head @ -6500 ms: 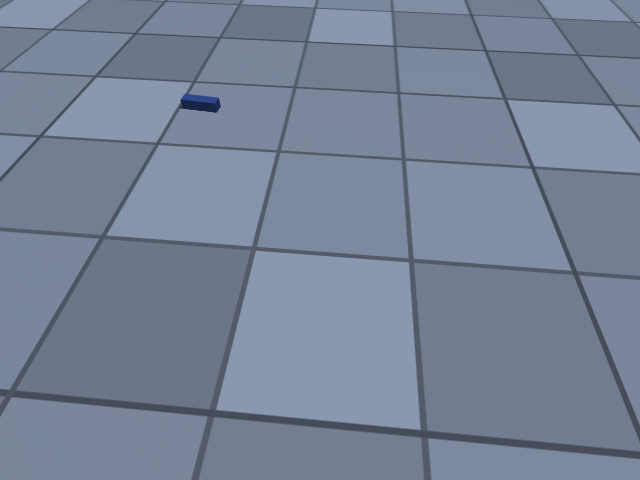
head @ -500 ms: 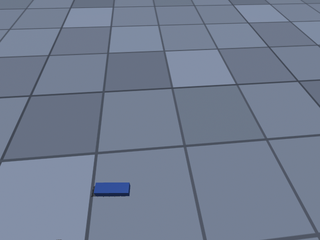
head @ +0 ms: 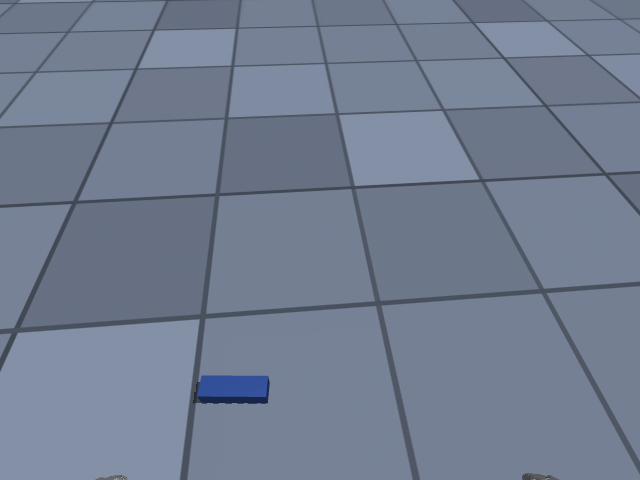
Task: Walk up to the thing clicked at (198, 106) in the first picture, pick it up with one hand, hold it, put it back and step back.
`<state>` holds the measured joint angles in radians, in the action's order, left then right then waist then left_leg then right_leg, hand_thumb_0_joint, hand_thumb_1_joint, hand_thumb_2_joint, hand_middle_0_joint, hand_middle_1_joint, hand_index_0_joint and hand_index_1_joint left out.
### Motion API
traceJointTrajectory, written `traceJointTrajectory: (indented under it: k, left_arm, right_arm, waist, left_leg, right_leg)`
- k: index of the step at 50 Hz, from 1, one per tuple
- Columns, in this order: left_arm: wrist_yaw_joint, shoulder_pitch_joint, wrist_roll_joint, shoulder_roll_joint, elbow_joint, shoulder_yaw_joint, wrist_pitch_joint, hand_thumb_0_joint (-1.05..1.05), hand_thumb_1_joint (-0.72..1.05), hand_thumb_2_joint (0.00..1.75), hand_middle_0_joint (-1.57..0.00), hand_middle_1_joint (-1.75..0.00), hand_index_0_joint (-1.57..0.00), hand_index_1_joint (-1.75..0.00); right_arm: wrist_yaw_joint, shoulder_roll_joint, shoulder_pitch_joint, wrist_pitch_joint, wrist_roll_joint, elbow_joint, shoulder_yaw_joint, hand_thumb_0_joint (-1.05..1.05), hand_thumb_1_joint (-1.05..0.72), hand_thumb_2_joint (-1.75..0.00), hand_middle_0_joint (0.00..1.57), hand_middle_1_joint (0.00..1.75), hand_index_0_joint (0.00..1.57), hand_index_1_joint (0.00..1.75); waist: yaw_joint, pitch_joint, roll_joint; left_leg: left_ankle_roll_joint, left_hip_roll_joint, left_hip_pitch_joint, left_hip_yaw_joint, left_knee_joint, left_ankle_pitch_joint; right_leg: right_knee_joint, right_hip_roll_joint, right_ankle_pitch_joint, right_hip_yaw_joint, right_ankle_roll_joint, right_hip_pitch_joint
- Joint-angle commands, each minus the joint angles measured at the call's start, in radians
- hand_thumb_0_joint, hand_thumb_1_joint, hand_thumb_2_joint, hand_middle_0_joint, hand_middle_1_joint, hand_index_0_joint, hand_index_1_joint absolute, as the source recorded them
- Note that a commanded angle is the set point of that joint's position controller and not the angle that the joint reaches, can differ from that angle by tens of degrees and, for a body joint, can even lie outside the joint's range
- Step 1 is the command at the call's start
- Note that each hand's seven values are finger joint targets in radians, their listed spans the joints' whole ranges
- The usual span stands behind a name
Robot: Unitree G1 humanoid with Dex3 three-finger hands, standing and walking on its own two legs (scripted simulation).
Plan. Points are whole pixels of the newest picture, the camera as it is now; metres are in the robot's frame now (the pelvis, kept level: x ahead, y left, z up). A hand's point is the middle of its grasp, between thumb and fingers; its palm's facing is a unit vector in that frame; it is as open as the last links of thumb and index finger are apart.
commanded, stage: walk up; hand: left
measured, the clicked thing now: (234, 389) +0.48 +0.27 -0.75
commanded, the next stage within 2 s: stand in 0.38 s
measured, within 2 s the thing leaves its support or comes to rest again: neither
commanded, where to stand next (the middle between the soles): +0.10 -0.01 m, yaw -1 degrees
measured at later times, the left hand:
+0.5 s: hand out of the picture +0.10 +0.26 -0.15, palm faces -0.01 -0.94 -0.33, open 7.4 cm
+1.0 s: hand out of the picture +0.08 +0.26 -0.15, palm faces -0.02 -0.94 -0.33, open 7.4 cm
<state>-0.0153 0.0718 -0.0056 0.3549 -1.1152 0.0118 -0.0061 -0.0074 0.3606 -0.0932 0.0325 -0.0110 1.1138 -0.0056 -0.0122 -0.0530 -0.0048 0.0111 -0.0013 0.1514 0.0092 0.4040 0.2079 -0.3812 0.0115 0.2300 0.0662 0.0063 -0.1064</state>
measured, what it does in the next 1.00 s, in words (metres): stands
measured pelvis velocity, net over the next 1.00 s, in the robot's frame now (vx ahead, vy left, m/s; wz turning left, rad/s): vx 0.00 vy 0.01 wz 0.00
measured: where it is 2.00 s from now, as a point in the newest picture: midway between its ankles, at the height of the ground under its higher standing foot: outside the picture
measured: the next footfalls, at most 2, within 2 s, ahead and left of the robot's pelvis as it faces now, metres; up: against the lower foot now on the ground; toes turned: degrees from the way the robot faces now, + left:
none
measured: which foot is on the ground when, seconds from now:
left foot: down 0.00-1.00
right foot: down 0.00-1.00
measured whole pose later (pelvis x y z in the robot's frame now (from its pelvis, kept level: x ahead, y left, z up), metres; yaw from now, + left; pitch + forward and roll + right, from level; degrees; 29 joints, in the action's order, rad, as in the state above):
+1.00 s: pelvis +0.00 +0.01 +0.01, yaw +0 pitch -2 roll +0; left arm 0.00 0.08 -0.01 0.34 -1.16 0.00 -0.01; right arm -0.01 0.35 -0.07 0.02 -0.01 1.16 0.00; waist 0.00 -0.05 0.00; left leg 0.02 -0.02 0.10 0.01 0.29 0.15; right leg -0.28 0.03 0.18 0.06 -0.01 -0.07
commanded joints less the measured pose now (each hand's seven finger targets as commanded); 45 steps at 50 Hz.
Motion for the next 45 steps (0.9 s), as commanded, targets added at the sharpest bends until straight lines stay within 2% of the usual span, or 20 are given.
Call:
traceJointTrajectory:
  k: [1,3,5,11,18,19,26,33,41,45]
  left_arm:
    - [0.013,-0.058,-0.003,0.212,0.055,0.045,-0.028,0.00,0.90,0.90,-0.20,-0.30,-0.20,-0.30]
    - [0.013,-0.049,-0.003,0.213,0.058,0.045,-0.029,0.00,0.90,0.90,-0.20,-0.30,-0.20,-0.30]
    - [0.013,-0.058,-0.001,0.210,0.056,0.043,-0.026,0.00,0.90,0.90,-0.20,-0.30,-0.20,-0.30]
    - [0.014,-0.039,-0.003,0.207,0.045,0.041,-0.023,0.00,0.90,0.90,-0.20,-0.30,-0.20,-0.30]
    - [0.017,-0.041,-0.003,0.199,0.039,0.039,-0.022,0.00,0.90,0.90,-0.20,-0.30,-0.20,-0.30]
    - [0.021,-0.053,0.004,0.186,0.036,0.031,-0.023,0.00,0.90,0.90,-0.20,-0.30,-0.20,-0.30]
    - [0.026,-0.051,0.002,0.193,0.023,0.031,-0.025,0.00,0.90,0.90,-0.20,-0.30,-0.20,-0.30]
    - [0.027,-0.051,0.002,0.191,0.019,0.027,-0.028,0.00,0.90,0.90,-0.20,-0.30,-0.20,-0.30]
    - [0.026,-0.037,-0.003,0.191,0.015,0.025,-0.029,0.00,0.90,0.90,-0.20,-0.30,-0.20,-0.30]
    - [0.026,-0.046,-0.003,0.196,0.016,0.027,-0.029,0.00,0.90,0.90,-0.20,-0.30,-0.20,-0.30]
  right_arm:
    - [0.016,0.209,0.045,0.021,-0.002,-0.055,0.044,0.00,-0.90,-0.90,0.20,0.30,0.20,0.30]
    - [0.017,0.209,0.049,0.022,-0.002,-0.057,0.043,0.00,-0.90,-0.90,0.20,0.30,0.20,0.30]
    - [0.017,0.206,0.043,0.022,-0.002,-0.054,0.042,0.00,-0.90,-0.90,0.20,0.30,0.20,0.30]
    - [0.019,0.216,0.047,0.022,-0.002,-0.052,0.050,0.00,-0.90,-0.90,0.20,0.30,0.20,0.30]
    - [0.022,0.209,0.038,0.021,0.000,-0.045,0.055,0.00,-0.90,-0.90,0.20,0.30,0.20,0.30]
    - [0.024,0.205,0.072,0.018,0.002,-0.045,0.045,0.00,-0.90,-0.90,0.20,0.30,0.20,0.30]
    - [0.023,0.205,0.067,0.008,0.005,-0.030,0.042,0.00,-0.90,-0.90,0.20,0.30,0.20,0.30]
    - [0.019,0.198,0.083,0.011,0.006,-0.021,0.040,0.00,-0.90,-0.90,0.20,0.30,0.20,0.30]
    - [0.013,0.200,0.090,0.006,0.005,-0.018,0.039,0.00,-0.90,-0.90,0.20,0.30,0.20,0.30]
    - [0.014,0.202,0.077,0.007,0.005,-0.014,0.038,0.00,-0.90,-0.90,0.20,0.30,0.20,0.30]
  waist:
    - [0.009,0.084,0.009]
    - [0.005,0.106,0.002]
    - [0.008,0.089,-0.013]
    - [0.007,0.089,-0.024]
    - [0.012,0.134,-0.004]
    - [0.004,0.105,-0.023]
    - [0.013,0.112,0.007]
    - [0.012,0.132,0.007]
    - [0.011,0.091,0.009]
    - [0.015,0.101,0.004]
  left_leg:
    - [0.029,0.115,0.016,-0.112,-0.079,-0.146]
    - [0.031,0.119,-0.008,-0.106,-0.071,-0.180]
    - [0.026,0.116,0.008,-0.110,-0.085,-0.165]
    - [0.035,0.127,-0.007,-0.123,-0.099,-0.178]
    - [0.032,0.130,-0.064,-0.106,-0.077,-0.321]
    - [0.022,0.143,-0.050,-0.119,-0.095,-0.404]
    - [0.013,0.140,-0.069,-0.112,-0.120,-0.332]
    - [0.011,0.145,-0.090,-0.113,-0.127,-0.351]
    - [0.012,0.136,-0.057,-0.115,-0.154,-0.206]
    - [0.013,0.139,-0.057,-0.120,-0.153,-0.227]
  right_leg:
    - [0.077,0.108,-0.094,-0.110,0.025,0.037]
    - [0.075,0.115,-0.135,-0.110,0.022,0.048]
    - [0.073,0.113,-0.124,-0.107,0.020,0.042]
    - [0.069,0.106,-0.124,-0.095,0.015,0.042]
    - [0.064,0.118,-0.228,-0.093,0.012,0.067]
    - [0.072,0.132,-0.284,-0.105,0.010,0.057]
    - [0.110,0.135,-0.238,-0.109,0.001,0.071]
    - [0.115,0.142,-0.255,-0.105,0.002,0.082]
    - [0.149,0.141,-0.149,-0.108,0.000,0.053]
    - [0.142,0.146,-0.164,-0.110,0.005,0.069]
